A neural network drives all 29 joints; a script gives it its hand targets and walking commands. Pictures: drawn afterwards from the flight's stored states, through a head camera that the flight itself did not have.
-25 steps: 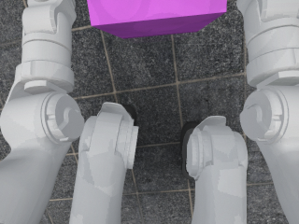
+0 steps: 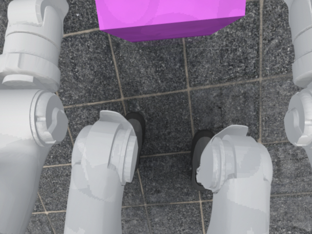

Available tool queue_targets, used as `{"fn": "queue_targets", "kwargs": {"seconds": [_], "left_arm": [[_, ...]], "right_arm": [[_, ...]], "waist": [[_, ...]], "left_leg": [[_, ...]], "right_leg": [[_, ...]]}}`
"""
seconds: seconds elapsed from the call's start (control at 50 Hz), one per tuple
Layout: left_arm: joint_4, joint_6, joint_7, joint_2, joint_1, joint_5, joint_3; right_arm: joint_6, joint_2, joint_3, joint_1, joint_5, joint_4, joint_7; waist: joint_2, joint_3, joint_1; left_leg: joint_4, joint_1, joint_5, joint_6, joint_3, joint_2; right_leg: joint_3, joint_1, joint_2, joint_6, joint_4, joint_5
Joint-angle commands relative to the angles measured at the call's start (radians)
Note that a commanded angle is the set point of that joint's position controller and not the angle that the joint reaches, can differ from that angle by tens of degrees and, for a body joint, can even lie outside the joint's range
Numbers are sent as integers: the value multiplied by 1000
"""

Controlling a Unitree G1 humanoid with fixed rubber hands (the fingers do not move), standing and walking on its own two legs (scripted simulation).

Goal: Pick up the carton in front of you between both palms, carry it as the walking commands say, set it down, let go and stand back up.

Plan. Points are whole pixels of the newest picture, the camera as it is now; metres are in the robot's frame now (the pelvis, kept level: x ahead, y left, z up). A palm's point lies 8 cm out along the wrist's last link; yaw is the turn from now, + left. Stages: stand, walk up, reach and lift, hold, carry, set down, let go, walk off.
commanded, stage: set down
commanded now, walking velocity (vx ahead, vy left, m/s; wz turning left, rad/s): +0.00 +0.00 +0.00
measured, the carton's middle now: out of the picture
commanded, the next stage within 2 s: let go in 0.96 s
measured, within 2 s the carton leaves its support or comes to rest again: neither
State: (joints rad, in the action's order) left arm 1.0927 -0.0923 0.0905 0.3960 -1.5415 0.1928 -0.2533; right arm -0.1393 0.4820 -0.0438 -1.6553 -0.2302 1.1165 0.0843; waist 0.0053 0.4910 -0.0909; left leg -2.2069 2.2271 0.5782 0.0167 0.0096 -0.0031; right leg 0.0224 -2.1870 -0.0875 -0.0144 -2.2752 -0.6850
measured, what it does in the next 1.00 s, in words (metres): rises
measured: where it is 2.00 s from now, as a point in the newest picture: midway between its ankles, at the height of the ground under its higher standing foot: (166, 160)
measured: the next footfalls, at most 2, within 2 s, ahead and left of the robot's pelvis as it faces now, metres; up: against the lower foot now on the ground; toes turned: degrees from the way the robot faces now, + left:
none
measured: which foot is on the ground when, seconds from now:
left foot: down 0.00-1.00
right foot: down 0.00-1.00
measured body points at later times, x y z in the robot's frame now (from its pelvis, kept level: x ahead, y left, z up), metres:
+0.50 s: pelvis +0.00 +0.00 +0.11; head +0.36 +0.02 +0.38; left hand +0.57 +0.25 +0.00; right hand +0.62 -0.14 +0.00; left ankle +0.12 +0.12 -0.33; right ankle +0.09 -0.11 -0.33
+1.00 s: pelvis +0.02 +0.00 +0.25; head +0.36 +0.02 +0.55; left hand +0.56 +0.25 +0.15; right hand +0.62 -0.15 +0.15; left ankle +0.11 +0.12 -0.33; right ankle +0.09 -0.11 -0.33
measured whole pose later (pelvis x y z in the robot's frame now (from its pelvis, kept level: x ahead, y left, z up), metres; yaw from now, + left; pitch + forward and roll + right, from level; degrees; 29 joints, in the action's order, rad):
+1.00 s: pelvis +0.02 +0.00 +0.25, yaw +0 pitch +48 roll +0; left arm 0.83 -0.23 0.04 0.26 -1.25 0.00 -0.40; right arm -0.25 0.38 0.24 -1.40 0.03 0.99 -0.01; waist 0.03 0.00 -0.10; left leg -1.20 1.72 0.32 0.01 -0.03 -0.03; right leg 0.05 -1.68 -0.07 -0.01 -1.25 -0.40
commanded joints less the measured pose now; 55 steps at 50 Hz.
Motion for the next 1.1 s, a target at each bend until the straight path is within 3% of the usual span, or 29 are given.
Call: {"fn": "queue_targets", "kwargs": {"seconds": [0.0, 0.06, 0.16, 0.28, 0.44, 0.54, 0.72, 0.96, 1.08], "left_arm": [[-170, -7, 15, 146, -283, 23, 18], [-235, -46, 34, 139, -288, 12, 18], [-183, -89, 41, 68, -218, -48, -19], [-186, -83, 25, 26, -170, -111, -70], [-303, -121, 17, 60, -150, -107, -87], [-364, -151, 7, 64, -101, -97, -86], [-377, -148, -19, 22, -8, -123, -107], [-365, -119, -54, -18, 77, -201, -156], [-411, -97, -107, -35, 267, -283, -150]], "right_arm": [[-4, 96, 30, -340, 8, -142, 7], [-37, 114, 72, -341, 39, -179, 18], [-69, 85, 145, -260, 112, -84, 3], [-56, 57, 206, -209, 175, -58, -26], [-91, 63, 195, -229, 165, -179, -32], [-120, 64, 196, -194, 165, -242, -37], [-112, 46, 246, -86, 204, -241, -64], [-86, -5, 301, -2, 269, -220, -96], [-77, -93, 354, 213, 350, -298, -66]], "waist": [[91, -1538, -68], [62, -1640, -55], [41, -1422, -40], [46, -1381, -34], [95, -1615, -57], [109, -1711, -54], [85, -1651, -37], [93, -1547, -36], [81, -1625, -18]], "left_leg": [[149, -863, -554, 1, 35, -23], [201, -946, -538, 6, 46, -37], [301, -823, -427, 11, 46, -46], [398, -754, -417, 16, 45, -51], [536, -855, -481, 18, 69, -59], [627, -946, -564, 19, 71, -65], [807, -1069, -652, 28, 52, -65], [1075, -1176, -640, 26, 46, -54], [1172, -1323, -750, 17, 44, -55]], "right_leg": [[-52, 576, 23, -12, 224, 412], [-71, 595, 8, 0, 278, 380], [-66, 474, 6, 13, 380, 277], [-59, 460, 2, 6, 480, 294], [-72, 674, -11, -6, 608, 388], [-74, 772, -18, -10, 694, 467], [-59, 815, -15, -14, 886, 534], [-30, 1031, 0, -22, 1160, 584], [-23, 1209, -2, -32, 1267, 737]]}}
